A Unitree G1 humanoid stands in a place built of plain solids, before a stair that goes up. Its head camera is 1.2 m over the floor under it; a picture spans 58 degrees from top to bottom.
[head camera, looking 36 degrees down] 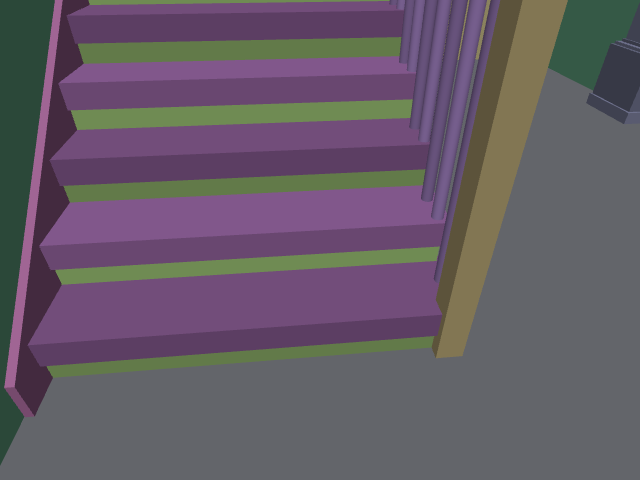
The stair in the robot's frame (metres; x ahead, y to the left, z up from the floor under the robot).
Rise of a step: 0.18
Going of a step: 0.25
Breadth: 1.36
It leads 6 degrees to the left of straight ahead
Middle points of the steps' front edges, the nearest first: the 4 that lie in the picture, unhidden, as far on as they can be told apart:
0.92 0.24 0.19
1.18 0.22 0.37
1.42 0.24 0.55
1.67 0.27 0.74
